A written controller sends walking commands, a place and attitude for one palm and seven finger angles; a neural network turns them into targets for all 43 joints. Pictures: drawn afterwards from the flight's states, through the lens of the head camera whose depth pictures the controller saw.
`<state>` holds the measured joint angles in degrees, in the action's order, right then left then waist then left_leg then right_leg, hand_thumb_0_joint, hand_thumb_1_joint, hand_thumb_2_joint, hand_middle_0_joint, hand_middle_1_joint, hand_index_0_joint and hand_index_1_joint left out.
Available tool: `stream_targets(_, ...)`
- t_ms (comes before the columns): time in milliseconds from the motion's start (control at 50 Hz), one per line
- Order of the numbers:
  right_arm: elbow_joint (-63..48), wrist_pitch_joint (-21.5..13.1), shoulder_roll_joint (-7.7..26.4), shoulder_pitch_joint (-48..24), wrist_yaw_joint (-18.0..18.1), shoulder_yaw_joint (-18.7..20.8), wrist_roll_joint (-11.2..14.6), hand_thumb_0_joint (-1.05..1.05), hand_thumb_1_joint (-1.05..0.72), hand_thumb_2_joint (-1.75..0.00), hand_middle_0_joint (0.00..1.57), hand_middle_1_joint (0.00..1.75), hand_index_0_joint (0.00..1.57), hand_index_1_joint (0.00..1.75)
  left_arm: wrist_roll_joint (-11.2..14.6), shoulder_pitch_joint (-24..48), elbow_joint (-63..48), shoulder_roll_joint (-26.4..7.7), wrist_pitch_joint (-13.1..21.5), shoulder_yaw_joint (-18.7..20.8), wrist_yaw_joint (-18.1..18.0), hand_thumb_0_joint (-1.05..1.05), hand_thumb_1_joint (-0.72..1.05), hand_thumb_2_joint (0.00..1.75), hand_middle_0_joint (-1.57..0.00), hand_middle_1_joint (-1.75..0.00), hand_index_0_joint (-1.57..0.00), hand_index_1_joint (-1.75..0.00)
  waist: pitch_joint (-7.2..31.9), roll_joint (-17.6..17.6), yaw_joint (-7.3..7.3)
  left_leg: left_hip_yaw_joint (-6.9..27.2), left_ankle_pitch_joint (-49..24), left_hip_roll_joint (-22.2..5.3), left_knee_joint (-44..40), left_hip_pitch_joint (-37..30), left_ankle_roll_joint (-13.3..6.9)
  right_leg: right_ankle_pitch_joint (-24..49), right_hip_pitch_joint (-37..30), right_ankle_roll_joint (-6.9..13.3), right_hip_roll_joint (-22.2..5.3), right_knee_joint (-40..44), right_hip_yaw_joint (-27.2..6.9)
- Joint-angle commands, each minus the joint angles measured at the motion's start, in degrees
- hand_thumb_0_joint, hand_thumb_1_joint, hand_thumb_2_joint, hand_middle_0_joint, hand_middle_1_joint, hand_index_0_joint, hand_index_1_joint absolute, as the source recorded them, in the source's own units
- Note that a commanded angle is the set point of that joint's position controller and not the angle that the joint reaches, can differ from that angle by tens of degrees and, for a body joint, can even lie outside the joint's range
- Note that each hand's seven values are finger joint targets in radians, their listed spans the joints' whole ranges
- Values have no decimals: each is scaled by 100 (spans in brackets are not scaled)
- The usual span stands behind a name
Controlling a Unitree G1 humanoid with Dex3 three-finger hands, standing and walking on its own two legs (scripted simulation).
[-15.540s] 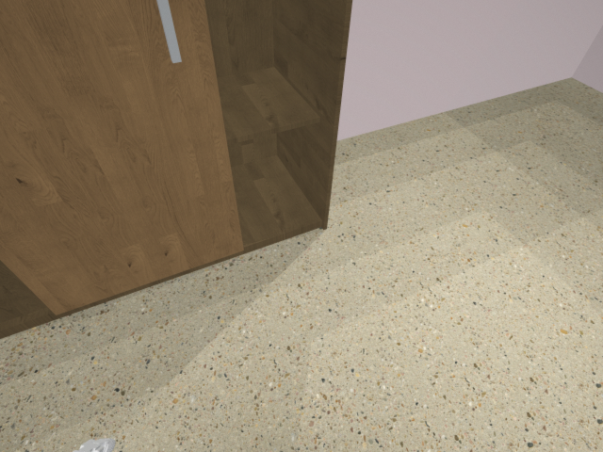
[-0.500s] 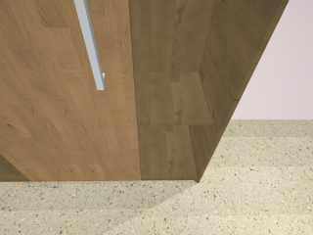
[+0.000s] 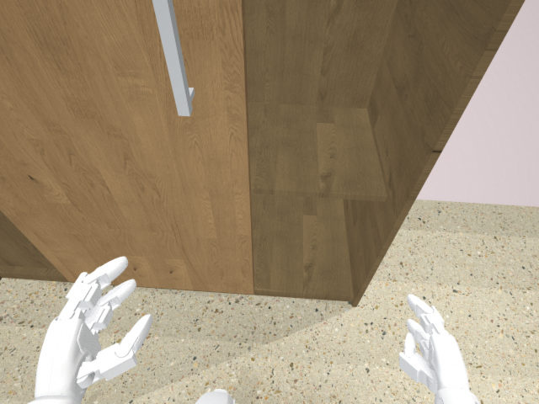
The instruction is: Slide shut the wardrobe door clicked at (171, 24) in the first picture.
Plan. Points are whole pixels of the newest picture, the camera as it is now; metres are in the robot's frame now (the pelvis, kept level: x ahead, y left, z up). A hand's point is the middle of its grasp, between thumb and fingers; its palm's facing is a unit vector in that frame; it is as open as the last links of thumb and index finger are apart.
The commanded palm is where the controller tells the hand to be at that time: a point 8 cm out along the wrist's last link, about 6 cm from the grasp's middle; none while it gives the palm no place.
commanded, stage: raise the hand with hooked fingers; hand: left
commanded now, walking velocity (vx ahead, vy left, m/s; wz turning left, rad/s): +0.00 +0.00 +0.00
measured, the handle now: (170, 14) +0.55 +0.20 +0.30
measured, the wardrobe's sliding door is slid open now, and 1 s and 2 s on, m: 0.37 0.37 0.37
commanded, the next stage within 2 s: move the hooked fingers beside the handle in 1.56 s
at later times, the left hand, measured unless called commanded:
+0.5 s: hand (89, 240) +0.25 +0.23 +0.17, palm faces +0.08 -0.99 -0.08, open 12.3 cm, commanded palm +0.22 +0.29 +0.19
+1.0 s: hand (4, 138) +0.28 +0.28 +0.28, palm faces +0.13 -0.99 -0.10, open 13.9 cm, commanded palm +0.25 +0.33 +0.29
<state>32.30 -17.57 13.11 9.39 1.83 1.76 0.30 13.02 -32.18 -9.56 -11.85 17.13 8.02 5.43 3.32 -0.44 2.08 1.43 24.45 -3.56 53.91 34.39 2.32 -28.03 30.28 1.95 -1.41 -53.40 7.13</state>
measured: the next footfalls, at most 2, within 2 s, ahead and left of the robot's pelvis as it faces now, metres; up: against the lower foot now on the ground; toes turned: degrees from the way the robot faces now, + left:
none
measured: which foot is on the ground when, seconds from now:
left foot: down 0.00-1.00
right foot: down 0.00-1.00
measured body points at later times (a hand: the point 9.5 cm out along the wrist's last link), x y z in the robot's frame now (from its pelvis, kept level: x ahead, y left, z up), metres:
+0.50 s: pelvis +0.02 +0.01 +0.04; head +0.02 +0.00 +0.49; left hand +0.24 +0.29 +0.18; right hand +0.18 -0.25 -0.03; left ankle +0.03 +0.15 -0.69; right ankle +0.00 -0.09 -0.69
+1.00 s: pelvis +0.02 +0.02 +0.06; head -0.01 +0.00 +0.50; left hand +0.27 +0.34 +0.29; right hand +0.24 -0.18 +0.00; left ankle +0.03 +0.15 -0.69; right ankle +0.00 -0.09 -0.69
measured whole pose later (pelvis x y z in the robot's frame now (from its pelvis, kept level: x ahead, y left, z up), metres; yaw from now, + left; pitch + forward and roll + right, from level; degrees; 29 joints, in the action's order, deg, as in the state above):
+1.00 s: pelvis +0.02 +0.02 +0.06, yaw +0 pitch -4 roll -1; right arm 38.5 -13.5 14.0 7.2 6.6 -5.9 5.0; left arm 19.4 8.6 -5.9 -26.9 -21.0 25.2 18.1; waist 0.5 -3.3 5.2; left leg -0.3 12.2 -2.1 24.5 8.0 0.9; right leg -14.0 3.4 0.3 -1.2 -21.9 6.5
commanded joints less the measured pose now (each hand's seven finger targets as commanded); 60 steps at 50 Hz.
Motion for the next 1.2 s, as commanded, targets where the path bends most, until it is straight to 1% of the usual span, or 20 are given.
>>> stream_targets(0, -294, -543, 779, 125, 199, 128, 95, 0, -90, -90, 20, 30, 20, 30, 256, 1675, -1582, -747, 860, 243, 524, 0, 25, 62, -25, -72, -25, -72, 590, -139, -554, 31, -863, 317, -715, -768, -343, 1118, 60, -222, 183, 1468, -743)
stream_targets(60, -268, -564, 817, -12, 317, 47, 190, 0, -90, -90, 20, 30, 20, 30, 384, 1545, -1153, -982, 180, 491, 893, 0, 18, 59, -25, -76, -25, -76, 594, -171, -361, 20, -737, 365, -1029, -894, -346, 853, -399, -252, 93, 1842, -851)
stream_targets(140, -237, -508, 764, -316, 455, -18, 225, 0, -90, -90, 20, 30, 20, 30, 618, 1436, -681, -1473, -669, 1409, 859, 0, 8, 55, -26, -82, -26, -82, 597, 234, 34, 36, -881, 398, -1359, -942, -307, 776, -997, -305, -12, 2186, -943)
stream_targets(160, -273, -524, 728, -329, 454, -67, 228, 0, -90, -90, 20, 30, 20, 30, 681, 1531, -902, -1328, -722, 1329, 842, 0, 6, 54, -26, -84, -26, -84, 553, 280, 25, 35, -988, 395, -1470, -996, -306, 937, -1068, -314, -24, 2214, -887)
stream_targets(240, -220, -658, 753, -313, 414, -71, 229, 0, -90, -90, 20, 30, 20, 30, 786, 1646, -1211, -1525, -709, 1676, 692, 0, -3, 50, -27, -90, -27, -90, 713, 49, 135, -22, -1492, 398, -1744, -1387, -274, 1796, -1418, -303, 60, 2196, -669)
stream_targets(280, -201, -735, 764, -252, 368, -81, 245, 0, -90, -90, 20, 30, 20, 30, 765, 1761, -1341, -1328, -656, 1444, 701, 0, -8, 48, -27, -93, -27, -93, 594, 11, 51, -64, -1610, 399, -1915, -1588, -285, 2024, -1388, -286, 141, 2225, -497)
stream_targets(380, -160, -817, 870, -253, 393, -61, 302, 0, -90, -90, 20, 30, 20, 30, 727, 2158, -1403, -1506, -904, 1451, 775, 0, -20, 43, -28, -100, -28, -100, 465, -171, 58, -129, -1683, 427, -2226, -1961, -315, 2150, -1520, -259, 218, 2427, -359)
stream_targets(420, -165, -800, 878, -281, 416, -79, 307, 0, -90, -90, 20, 30, 20, 30, 707, 2350, -1510, -1623, -1070, 1531, 783, 0, -24, 41, -28, -103, -28, -103, 516, -309, 103, -140, -1801, 432, -2360, -2139, -314, 2260, -1646, -238, 247, 2480, -284)
stream_targets(500, -128, -707, 893, -367, 468, -120, 331, 0, -90, -90, 20, 30, 20, 30, 758, 2874, -1493, -1901, -1427, 1839, 771, 0, -34, 37, -29, -110, -29, -110, 549, -202, 169, -136, -1971, 435, -2573, -2358, -319, 2427, -1906, -227, 274, 2683, -242)
stream_targets(540, -114, -652, 890, -425, 481, -152, 343, 0, -90, -90, 20, 30, 20, 30, 745, 3136, -1449, -1980, -1628, 1884, 795, 0, -38, 35, -29, -112, -29, -112, 540, -451, 197, -169, -2129, 447, -2632, -2507, -312, 2559, -2033, -203, 298, 2774, -230)
stream_targets(600, -160, -582, 855, -542, 490, -216, 379, 0, -90, -90, 20, 30, 20, 30, 754, 3665, -1578, -1973, -1910, 1781, 869, 0, -45, 32, -30, -117, -30, -117, 523, -520, 165, -139, -2234, 425, -2814, -2738, -297, 2656, -2115, -185, 331, 2898, -172)
stream_targets(640, -144, -508, 888, -574, 506, -242, 368, 0, -90, -90, 20, 30, 20, 30, 747, 3812, -1405, -2198, -2164, 1987, 921, 0, -50, 30, -30, -120, -30, -120, 640, -549, 231, -158, -2380, 436, -2857, -2827, -303, 2807, -2298, -172, 345, 2972, -190)
stream_targets(680, -158, -414, 853, -671, 521, -295, 412, 0, -90, -90, 20, 30, 20, 30, 781, 4082, -1234, -2156, -2421, 1912, 1022, 0, -50, 30, -30, -120, -30, -120, 408, -329, 179, -131, -2312, 411, -2982, -2841, -304, 2764, -2249, -186, 351, 3088, -165)
stream_targets(760, -181, -209, 852, -834, 551, -370, 445, 0, -90, -90, 20, 30, 20, 30, 792, 4775, -1012, -2441, -2920, 2065, 1117, 0, -50, 30, -30, -120, -30, -120, 390, -463, 206, -109, -2245, 423, -3126, -2928, -305, 2651, -2287, -164, 341, 3277, -201)
stream_targets(800, -199, -113, 863, -896, 573, -393, 450, 0, -90, -90, 20, 30, 20, 30, 790, 5088, -884, -2614, -3116, 2166, 1166, 0, -50, 30, -30, -120, -30, -120, 487, -255, 192, -74, -2257, 427, -3166, -2998, -322, 2648, -2350, -165, 354, 3334, -200)
stream_targets(860, -257, -18, 848, -1005, 564, -438, 471, 0, -90, -90, 20, 30, 20, 30, 754, 5639, -997, -2797, -3274, 2179, 1202, 0, -50, 30, -30, -120, -30, -120, 613, -571, 197, -67, -2315, 436, -3222, -3112, -304, 2642, -2438, -128, 334, 3399, -223)
stream_targets(980, -287, 125, 892, -1103, 563, -468, 519, 0, -90, -90, 20, 30, 20, 30, 711, 6251, -676, -3178, -3590, 2342, 1343, 0, -50, 30, -30, -120, -30, -120, 712, -565, 203, -33, -2303, 449, -3325, -3206, -320, 2563, -2482, -101, 351, 3515, -218)
stream_targets(1040, -259, 185, 949, -1122, 547, -470, 528, 0, -90, -90, 20, 30, 20, 30, 702, 6408, -229, -3480, -3810, 2535, 1415, 0, -50, 30, -30, -120, -30, -120, 626, -454, 251, -43, -2236, 466, -3338, -3120, -335, 2462, -2460, -109, 345, 3594, -239)
stream_targets(1080, -302, 210, 936, -1131, 514, -473, 583, 0, -90, -90, 20, 30, 20, 30, 750, 6175, 84, -3188, -3952, 2297, 1504, 0, -50, 30, -30, -120, -30, -120, 500, -290, 220, -38, -2124, 472, -3358, -3031, -337, 2398, -2390, -122, 333, 3594, -245)
stream_targets(1180, -433, 233, 976, -1155, 439, -428, 620, 0, -90, -90, 20, 30, 20, 30, 805, 6096, -311, -3239, -3968, 2361, 1549, 0, -50, 30, -30, -120, -30, -120, 721, -200, 235, -49, -2181, 467, -3288, -3086, -337, 2459, -2410, -141, 312, 3535, -271)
